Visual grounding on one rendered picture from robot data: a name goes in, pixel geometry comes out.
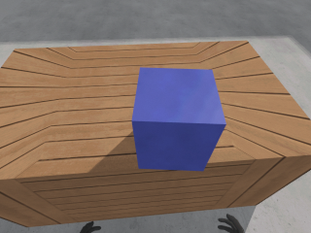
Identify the left robot hand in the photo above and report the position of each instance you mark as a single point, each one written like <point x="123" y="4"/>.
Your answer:
<point x="88" y="228"/>

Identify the pedestal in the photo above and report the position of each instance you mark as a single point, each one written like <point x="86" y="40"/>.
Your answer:
<point x="67" y="148"/>

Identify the right robot hand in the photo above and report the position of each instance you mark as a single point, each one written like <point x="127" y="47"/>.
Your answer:
<point x="233" y="222"/>

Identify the carton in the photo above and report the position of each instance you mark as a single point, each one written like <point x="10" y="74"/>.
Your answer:
<point x="177" y="118"/>

